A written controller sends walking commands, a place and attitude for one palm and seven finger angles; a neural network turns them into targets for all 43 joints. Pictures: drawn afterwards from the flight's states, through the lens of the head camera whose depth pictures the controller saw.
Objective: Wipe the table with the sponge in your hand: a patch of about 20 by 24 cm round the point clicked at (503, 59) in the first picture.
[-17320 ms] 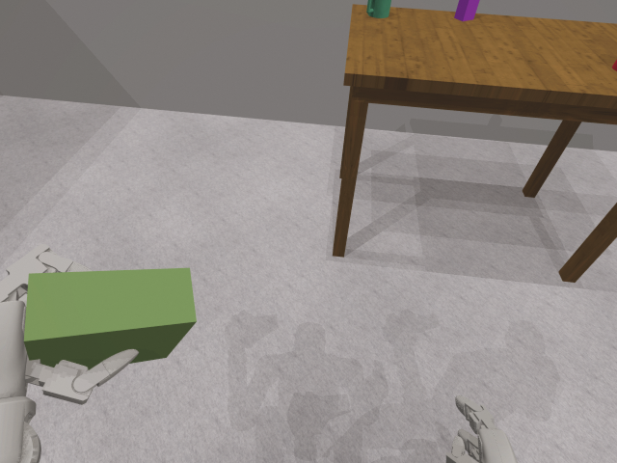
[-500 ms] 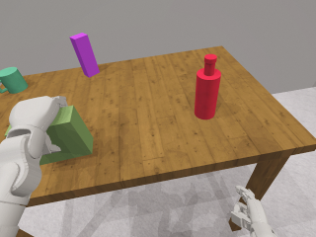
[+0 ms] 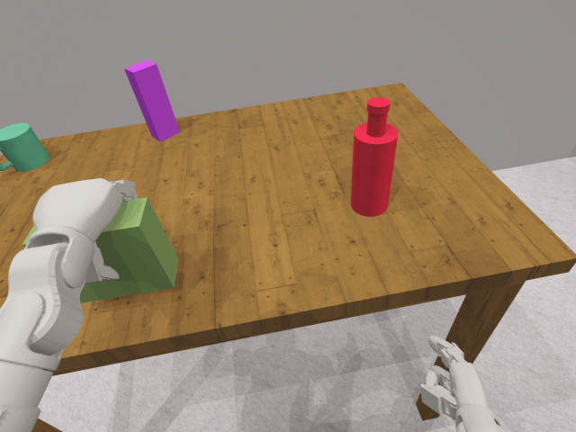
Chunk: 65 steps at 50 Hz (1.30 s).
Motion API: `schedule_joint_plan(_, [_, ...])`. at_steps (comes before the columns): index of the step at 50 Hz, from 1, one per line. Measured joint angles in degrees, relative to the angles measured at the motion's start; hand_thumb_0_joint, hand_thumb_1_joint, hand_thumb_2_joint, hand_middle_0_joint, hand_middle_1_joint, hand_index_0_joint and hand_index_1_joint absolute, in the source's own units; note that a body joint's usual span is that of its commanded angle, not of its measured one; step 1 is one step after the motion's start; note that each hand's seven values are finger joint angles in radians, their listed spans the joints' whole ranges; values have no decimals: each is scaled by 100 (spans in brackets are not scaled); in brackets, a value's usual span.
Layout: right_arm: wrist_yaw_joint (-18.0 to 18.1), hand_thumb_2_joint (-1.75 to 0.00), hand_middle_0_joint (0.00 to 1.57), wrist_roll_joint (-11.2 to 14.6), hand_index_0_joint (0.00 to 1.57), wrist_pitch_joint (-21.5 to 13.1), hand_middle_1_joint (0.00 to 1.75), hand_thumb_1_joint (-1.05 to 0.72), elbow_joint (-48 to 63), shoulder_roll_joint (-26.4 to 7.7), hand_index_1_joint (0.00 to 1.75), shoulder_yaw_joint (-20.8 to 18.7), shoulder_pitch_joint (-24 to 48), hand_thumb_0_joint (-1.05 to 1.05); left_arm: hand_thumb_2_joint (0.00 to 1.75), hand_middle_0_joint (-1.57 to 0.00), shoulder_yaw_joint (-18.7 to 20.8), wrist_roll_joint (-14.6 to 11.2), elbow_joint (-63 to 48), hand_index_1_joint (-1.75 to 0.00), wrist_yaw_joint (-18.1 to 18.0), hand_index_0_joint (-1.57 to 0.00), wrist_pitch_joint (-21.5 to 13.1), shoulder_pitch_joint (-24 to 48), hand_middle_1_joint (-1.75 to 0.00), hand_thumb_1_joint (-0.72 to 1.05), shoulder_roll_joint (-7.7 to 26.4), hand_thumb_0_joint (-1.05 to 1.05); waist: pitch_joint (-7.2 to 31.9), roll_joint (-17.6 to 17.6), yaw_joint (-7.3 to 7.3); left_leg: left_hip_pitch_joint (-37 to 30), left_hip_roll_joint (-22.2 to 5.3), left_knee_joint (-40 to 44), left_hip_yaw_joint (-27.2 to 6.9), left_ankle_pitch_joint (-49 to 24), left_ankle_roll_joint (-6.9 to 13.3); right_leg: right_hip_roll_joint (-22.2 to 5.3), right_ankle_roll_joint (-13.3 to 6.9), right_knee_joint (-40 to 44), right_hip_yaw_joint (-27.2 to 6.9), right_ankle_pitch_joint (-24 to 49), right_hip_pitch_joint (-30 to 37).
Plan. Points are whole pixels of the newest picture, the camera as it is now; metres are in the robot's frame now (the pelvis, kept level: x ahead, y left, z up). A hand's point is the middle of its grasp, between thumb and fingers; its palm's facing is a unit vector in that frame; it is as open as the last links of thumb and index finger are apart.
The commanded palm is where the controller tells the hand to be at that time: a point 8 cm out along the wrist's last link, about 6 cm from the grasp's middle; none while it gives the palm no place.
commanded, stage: lower the sponge onto the table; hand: left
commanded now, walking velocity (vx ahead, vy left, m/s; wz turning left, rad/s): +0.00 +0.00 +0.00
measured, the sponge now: (117, 262) +0.27 +0.30 +0.12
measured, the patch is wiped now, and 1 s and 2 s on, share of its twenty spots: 0.00 0.00 0.15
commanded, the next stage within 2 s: wipe forward along the first lane in 1.20 s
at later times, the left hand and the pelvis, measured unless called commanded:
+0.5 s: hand (113, 243) +0.28 +0.30 +0.15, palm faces +0.01 -0.04 -1.00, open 9.9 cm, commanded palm +0.25 +0.30 +0.23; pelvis +0.02 +0.00 +0.00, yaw +0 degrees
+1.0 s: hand (99, 260) +0.26 +0.31 +0.14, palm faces +0.02 -0.04 -1.00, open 9.9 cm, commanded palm +0.24 +0.30 +0.21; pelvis +0.01 +0.00 +0.00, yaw +0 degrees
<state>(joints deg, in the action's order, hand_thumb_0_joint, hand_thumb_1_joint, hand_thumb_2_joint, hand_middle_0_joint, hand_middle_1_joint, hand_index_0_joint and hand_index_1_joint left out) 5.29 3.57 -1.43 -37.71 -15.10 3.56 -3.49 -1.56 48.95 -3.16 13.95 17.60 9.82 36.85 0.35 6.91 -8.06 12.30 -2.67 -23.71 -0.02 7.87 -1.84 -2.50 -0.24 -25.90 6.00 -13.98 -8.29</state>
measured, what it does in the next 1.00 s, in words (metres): stands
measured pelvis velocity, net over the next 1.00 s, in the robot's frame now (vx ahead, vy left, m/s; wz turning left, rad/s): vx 0.01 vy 0.00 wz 0.00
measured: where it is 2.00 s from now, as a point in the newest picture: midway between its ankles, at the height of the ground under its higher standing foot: outside the picture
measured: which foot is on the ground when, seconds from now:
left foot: down 0.00-1.00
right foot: down 0.00-1.00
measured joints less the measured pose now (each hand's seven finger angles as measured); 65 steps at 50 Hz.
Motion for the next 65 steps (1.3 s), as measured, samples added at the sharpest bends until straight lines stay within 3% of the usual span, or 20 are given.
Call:
schedule_joint_plan(5, [9, -89, 20, -20, 20, -27, 30, -90, -9, 37, 30, -20, -34, 1, 102, -75, 35, -95, -55, -134, -174, -76, -264, -4, -134, -47, -2, 0, -28, -27, 3, -43, -24, 18, 26, 20, -16, 25, -5, 49, -28, 9, 42])
schedule_joint_plan(9, [-35, -89, 20, -18, 20, 32, 30, -90, -41, 31, 30, -27, -27, 1, 102, -75, 131, -63, 125, -134, -318, -76, -108, 106, -134, -47, -14, 0, -16, -43, 18, -32, -36, 29, 50, 31, -24, 36, -6, 63, -53, 10, 20])
schedule_joint_plan(15, [-88, -89, 20, -15, 20, 97, 30, -90, 35, -35, 30, -46, -55, 1, 102, -75, 270, -2, 58, -134, -173, -76, 123, -130, -134, -47, -19, 0, 29, -30, 72, 28, -21, -13, 73, 82, -3, 17, 15, 31, -76, -30, -41])
schedule_joint_plan(21, [-49, -89, 20, -25, 20, 73, 30, -90, 100, -67, 30, -86, -136, 1, 102, -75, 197, -35, -148, -134, -91, -76, -117, -437, -134, -47, -30, 0, -13, -52, 48, 11, 0, -62, 35, 144, 12, 2, 30, 60, -38, -65, 33])
schedule_joint_plan(27, [-47, -90, 20, -65, 20, 37, 30, -90, 51, 18, 29, -97, -108, 1, 102, -75, 133, -51, -337, -134, -394, -76, -330, -541, -134, -47, -144, 0, -44, -79, -32, -49, 6, -10, 33, 140, 16, 1, 35, 152, -34, -37, 112])
schedule_joint_plan(32, [-100, -89, 20, -58, 19, 121, 30, -90, -8, 69, 29, -76, -44, 1, 102, -75, 204, -10, -311, -134, -543, -76, -105, -559, -134, -47, -166, 0, -8, -77, -29, -64, 4, 24, 56, 135, 14, 2, 38, 173, -57, -29, 110])
schedule_joint_plan(37, [-147, -89, 20, -56, 19, 154, 30, -90, 18, 40, 29, -66, -48, 1, 102, -75, 196, 14, -439, -134, -447, -76, 74, -735, -134, -47, -226, 0, 33, -38, -4, -48, 21, 21, 58, 135, 26, -16, 51, 151, -59, -41, 88])
schedule_joint_plan(46, [-112, -89, 20, -87, 20, 127, 30, -90, 58, 44, 29, -69, -112, 1, 102, -75, 303, -67, -549, -134, -476, -76, -286, -1167, -134, -47, -115, 0, 15, -55, -11, -69, -21, -54, 46, 173, 9, 28, 30, 135, -55, -50, 135])
schedule_joint_plan(55, [-48, -89, 20, -58, 20, 49, 30, -90, -11, 31, 29, -108, -90, 1, 102, -75, 165, 122, -188, -134, -587, -76, -324, -838, -134, -47, -246, 0, -10, -47, -30, -71, -6, -12, -20, 94, 4, 22, 20, 160, 8, -4, 155])
schedule_joint_plan(65, [-133, -89, 20, -65, 20, 109, 30, -90, 25, 56, 29, -105, -106, 1, 102, -75, 243, 79, -293, -134, -715, -76, -385, -1086, -134, -47, -303, 0, 73, -35, 53, -80, -30, -16, 48, 99, 2, 38, 22, 126, -66, 3, 118])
